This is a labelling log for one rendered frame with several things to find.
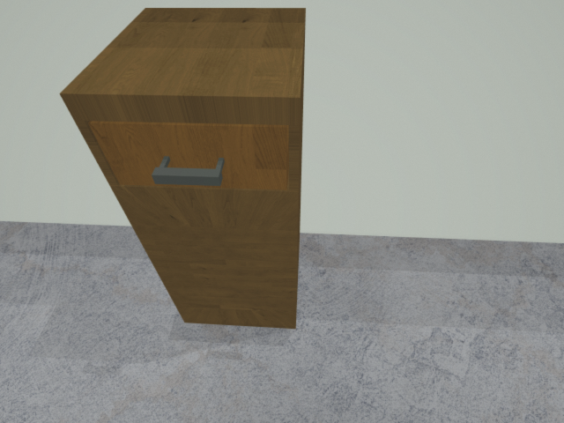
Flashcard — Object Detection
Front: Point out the handle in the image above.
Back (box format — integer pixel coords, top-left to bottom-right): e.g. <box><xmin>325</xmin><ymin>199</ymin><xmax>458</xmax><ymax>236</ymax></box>
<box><xmin>152</xmin><ymin>156</ymin><xmax>225</xmax><ymax>186</ymax></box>

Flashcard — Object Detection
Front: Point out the cabinet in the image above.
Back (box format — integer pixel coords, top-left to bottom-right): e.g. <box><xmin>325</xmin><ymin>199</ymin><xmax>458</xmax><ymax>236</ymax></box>
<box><xmin>60</xmin><ymin>8</ymin><xmax>306</xmax><ymax>329</ymax></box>

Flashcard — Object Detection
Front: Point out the drawer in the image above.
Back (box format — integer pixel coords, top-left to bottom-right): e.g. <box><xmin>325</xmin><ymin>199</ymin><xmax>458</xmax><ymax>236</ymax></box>
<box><xmin>88</xmin><ymin>121</ymin><xmax>289</xmax><ymax>190</ymax></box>

